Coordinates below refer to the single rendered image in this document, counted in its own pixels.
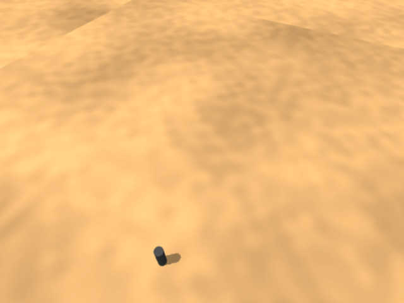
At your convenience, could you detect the can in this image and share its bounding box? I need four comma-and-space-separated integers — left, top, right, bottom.
153, 246, 167, 266

